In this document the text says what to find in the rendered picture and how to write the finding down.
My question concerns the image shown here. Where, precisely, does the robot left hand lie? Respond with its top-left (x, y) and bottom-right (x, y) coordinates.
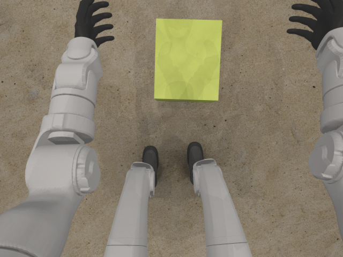
top-left (74, 0), bottom-right (114, 47)

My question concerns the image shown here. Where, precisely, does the robot right upper arm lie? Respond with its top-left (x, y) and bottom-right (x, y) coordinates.
top-left (309, 130), bottom-right (343, 242)

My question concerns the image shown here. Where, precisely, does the robot left upper arm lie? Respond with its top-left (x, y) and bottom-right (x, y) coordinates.
top-left (0, 144), bottom-right (100, 257)

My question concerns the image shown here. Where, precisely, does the left robot shin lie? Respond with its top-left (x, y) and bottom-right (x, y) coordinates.
top-left (126, 162), bottom-right (154, 177)

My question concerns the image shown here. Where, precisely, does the robot right hand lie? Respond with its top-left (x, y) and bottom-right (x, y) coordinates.
top-left (287, 0), bottom-right (343, 50)

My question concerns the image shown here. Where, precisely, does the carton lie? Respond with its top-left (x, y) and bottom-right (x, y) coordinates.
top-left (154, 19), bottom-right (222, 103)

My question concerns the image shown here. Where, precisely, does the left robot foot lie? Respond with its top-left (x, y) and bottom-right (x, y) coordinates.
top-left (143, 146), bottom-right (159, 187)

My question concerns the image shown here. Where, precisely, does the robot left forearm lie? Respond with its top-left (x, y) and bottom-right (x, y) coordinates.
top-left (25, 37), bottom-right (103, 188)

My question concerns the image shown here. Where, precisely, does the robot right forearm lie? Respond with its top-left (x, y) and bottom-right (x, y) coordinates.
top-left (315, 27), bottom-right (343, 134)

